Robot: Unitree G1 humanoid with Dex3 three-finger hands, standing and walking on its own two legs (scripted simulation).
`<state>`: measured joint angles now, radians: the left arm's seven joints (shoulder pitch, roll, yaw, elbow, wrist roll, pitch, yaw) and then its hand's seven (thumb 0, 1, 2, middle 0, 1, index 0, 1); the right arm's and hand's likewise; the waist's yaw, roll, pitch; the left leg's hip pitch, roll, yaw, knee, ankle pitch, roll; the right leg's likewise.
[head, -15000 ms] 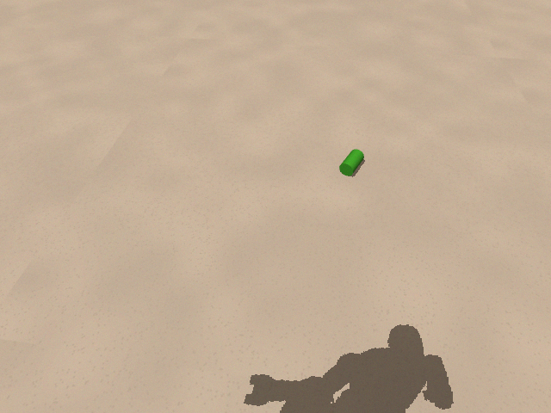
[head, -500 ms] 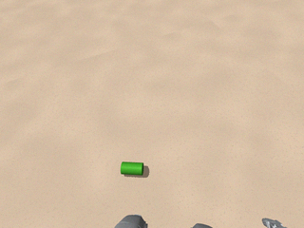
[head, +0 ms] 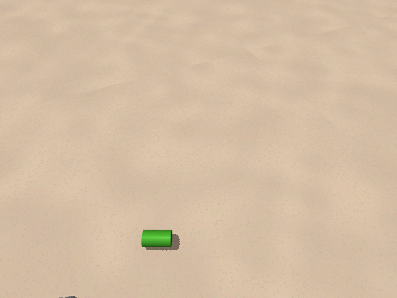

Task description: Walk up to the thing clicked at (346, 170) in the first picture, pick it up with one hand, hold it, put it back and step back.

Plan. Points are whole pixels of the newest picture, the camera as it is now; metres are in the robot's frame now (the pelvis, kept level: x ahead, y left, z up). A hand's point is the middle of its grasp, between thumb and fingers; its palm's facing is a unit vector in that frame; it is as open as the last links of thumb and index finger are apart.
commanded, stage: walk up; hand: left
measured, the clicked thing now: (157, 238) +0.47 +0.22 -0.73
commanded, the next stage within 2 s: stand in 0.96 s
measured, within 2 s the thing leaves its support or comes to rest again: neither
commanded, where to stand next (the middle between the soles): +0.08 +0.01 m, yaw -3 degrees
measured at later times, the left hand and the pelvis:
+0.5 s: hand out of the picture +0.10 +0.26 -0.14, palm faces -0.06 -0.93 -0.36, open 7.4 cm; pelvis +0.00 +0.01 +0.01, yaw -2 degrees
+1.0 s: hand out of the picture +0.10 +0.26 -0.14, palm faces -0.07 -0.93 -0.36, open 7.4 cm; pelvis +0.01 +0.01 +0.01, yaw -2 degrees
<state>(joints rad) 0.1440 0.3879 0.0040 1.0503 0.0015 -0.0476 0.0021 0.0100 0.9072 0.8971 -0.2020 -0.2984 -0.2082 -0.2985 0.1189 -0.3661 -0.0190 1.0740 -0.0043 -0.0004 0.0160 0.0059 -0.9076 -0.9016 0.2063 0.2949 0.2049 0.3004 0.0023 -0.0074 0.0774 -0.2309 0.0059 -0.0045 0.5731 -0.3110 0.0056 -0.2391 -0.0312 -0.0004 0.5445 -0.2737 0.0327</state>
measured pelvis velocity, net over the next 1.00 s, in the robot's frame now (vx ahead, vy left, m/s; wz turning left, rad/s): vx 0.01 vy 0.01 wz -0.04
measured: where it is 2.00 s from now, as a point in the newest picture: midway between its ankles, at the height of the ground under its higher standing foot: outside the picture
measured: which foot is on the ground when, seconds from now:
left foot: down 0.00-1.00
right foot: down 0.00-1.00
